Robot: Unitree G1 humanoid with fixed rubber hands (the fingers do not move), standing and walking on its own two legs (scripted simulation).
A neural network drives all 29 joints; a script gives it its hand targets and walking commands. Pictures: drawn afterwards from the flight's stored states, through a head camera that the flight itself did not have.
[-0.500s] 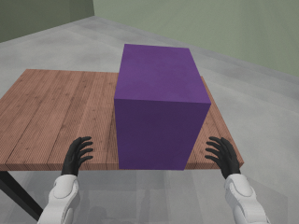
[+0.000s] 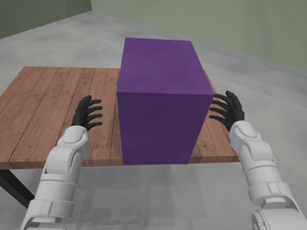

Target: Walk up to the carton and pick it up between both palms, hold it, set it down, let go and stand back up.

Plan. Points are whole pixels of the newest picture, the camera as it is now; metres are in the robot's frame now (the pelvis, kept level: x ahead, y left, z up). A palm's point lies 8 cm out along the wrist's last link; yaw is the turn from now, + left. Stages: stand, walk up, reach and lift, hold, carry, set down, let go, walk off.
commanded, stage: reach and lift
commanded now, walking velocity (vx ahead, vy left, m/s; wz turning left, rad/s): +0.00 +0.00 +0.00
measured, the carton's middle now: (157, 102) +0.51 -0.03 +0.08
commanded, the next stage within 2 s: none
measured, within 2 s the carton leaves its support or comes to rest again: neither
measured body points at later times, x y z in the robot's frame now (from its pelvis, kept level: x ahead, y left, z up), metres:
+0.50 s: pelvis +0.00 +0.00 +0.00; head +0.01 +0.02 +0.45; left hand +0.44 +0.19 +0.18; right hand +0.45 -0.22 +0.21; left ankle +0.04 +0.12 -0.75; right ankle +0.01 -0.09 -0.75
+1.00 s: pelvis +0.01 +0.00 -0.01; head +0.04 +0.02 +0.44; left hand +0.48 +0.19 +0.21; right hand +0.48 -0.21 +0.23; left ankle +0.04 +0.12 -0.75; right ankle +0.01 -0.09 -0.75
